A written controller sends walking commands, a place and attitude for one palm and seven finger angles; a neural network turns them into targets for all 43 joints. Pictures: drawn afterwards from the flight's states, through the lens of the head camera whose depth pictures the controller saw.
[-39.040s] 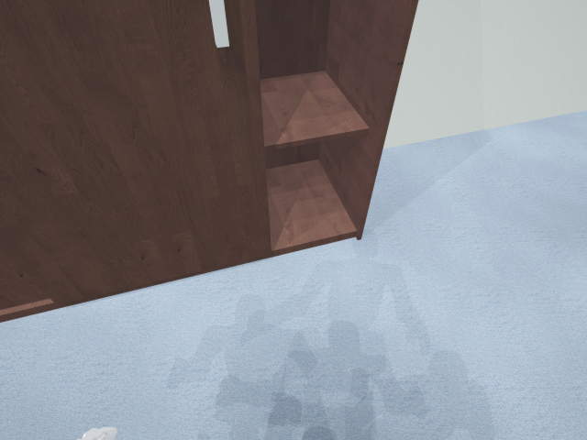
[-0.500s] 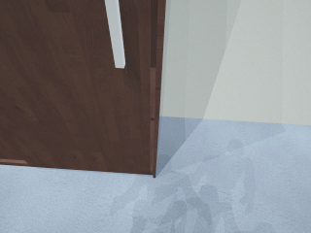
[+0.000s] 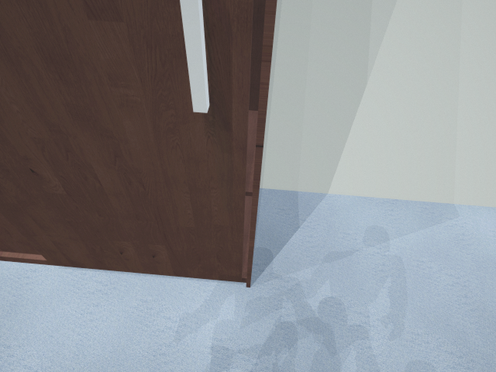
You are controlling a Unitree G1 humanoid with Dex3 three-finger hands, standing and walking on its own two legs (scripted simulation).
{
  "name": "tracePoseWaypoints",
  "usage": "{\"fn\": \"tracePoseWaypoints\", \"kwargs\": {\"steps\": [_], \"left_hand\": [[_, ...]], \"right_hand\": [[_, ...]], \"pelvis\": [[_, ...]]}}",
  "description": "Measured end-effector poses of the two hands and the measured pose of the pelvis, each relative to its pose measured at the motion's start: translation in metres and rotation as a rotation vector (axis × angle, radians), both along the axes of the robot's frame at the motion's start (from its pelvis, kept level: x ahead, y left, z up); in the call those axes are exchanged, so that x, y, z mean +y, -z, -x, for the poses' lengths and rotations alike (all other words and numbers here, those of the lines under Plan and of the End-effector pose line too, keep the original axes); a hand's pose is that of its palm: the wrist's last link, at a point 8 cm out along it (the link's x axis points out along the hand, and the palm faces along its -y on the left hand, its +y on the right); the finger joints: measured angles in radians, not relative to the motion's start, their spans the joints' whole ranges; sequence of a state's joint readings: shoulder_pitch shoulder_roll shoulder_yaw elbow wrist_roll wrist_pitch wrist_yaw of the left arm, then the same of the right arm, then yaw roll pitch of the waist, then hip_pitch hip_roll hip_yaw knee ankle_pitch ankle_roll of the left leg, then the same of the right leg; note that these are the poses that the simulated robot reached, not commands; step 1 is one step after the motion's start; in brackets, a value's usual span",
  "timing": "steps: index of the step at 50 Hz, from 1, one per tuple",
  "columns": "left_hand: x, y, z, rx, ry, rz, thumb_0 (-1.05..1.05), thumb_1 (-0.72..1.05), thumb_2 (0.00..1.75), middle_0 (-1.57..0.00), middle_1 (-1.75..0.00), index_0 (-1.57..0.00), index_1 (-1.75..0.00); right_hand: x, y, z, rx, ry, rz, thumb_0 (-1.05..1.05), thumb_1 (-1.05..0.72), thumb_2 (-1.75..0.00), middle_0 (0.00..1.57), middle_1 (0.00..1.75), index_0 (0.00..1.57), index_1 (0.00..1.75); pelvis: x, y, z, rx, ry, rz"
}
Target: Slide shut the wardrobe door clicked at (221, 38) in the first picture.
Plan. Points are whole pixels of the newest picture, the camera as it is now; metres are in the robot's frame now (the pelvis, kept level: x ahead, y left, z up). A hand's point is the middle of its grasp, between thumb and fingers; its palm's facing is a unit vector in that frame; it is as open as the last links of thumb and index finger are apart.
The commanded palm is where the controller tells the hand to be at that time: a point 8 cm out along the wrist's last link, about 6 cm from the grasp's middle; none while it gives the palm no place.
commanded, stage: look again from close up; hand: left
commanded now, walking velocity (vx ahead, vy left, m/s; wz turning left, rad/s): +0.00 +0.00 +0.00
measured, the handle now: (198, 42) +0.56 +0.13 +0.26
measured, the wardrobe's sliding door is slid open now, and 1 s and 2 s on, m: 0.02 0.02 0.02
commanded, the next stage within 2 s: shuffle to correct the standing spot in 1.58 s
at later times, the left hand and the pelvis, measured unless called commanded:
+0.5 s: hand out of the picture +0.06 +0.23 -0.16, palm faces +0.00 -0.96 -0.29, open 7.4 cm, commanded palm none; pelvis +0.00 +0.00 +0.00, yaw +0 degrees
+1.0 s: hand out of the picture +0.06 +0.23 -0.16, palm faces +0.00 -0.95 -0.30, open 7.4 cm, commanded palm none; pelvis +0.00 -0.01 +0.00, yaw +0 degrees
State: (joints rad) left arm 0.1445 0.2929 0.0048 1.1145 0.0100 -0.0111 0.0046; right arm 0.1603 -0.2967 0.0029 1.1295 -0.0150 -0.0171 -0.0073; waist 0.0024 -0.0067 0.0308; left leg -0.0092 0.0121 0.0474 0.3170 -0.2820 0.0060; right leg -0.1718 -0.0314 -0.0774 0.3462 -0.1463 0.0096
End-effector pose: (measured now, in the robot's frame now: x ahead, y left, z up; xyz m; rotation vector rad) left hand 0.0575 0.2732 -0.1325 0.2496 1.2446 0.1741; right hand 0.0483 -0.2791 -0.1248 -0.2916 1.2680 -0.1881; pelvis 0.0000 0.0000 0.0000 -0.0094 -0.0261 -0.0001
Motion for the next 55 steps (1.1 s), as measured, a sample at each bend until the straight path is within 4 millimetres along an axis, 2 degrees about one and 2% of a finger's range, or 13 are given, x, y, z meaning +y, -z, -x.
{"fn": "tracePoseWaypoints", "kwargs": {"steps": [11, 35, 55], "left_hand": [[0.002, 0.0, 0.0, 0.001, -0.003, -0.001, 0.0, 0.91, 0.89, -0.2, -0.3, -0.2, -0.3], [0.002, -0.003, 0.008, 0.017, -0.008, -0.014, 0.0, 0.91, 0.89, -0.2, -0.3, -0.2, -0.3], [0.002, -0.007, -0.003, -0.004, -0.001, -0.023, 0.0, 0.9, 0.89, -0.2, -0.3, -0.2, -0.3]], "right_hand": [[0.001, 0.0, -0.002, -0.004, 0.001, 0.001, 0.01, -0.9, -0.9, 0.2, 0.3, 0.21, 0.3], [-0.008, 0.0, 0.007, 0.018, 0.0, 0.007, 0.01, -0.9, -0.9, 0.2, 0.3, 0.21, 0.3], [-0.019, -0.004, -0.001, 0.006, -0.01, 0.02, 0.01, -0.9, -0.9, 0.2, 0.3, 0.21, 0.3]], "pelvis": [[0.001, 0.0, -0.002, -0.003, 0.0, 0.0], [-0.004, -0.001, 0.002, -0.002, -0.002, -0.002], [-0.009, -0.002, 0.0, 0.003, -0.004, -0.001]]}}
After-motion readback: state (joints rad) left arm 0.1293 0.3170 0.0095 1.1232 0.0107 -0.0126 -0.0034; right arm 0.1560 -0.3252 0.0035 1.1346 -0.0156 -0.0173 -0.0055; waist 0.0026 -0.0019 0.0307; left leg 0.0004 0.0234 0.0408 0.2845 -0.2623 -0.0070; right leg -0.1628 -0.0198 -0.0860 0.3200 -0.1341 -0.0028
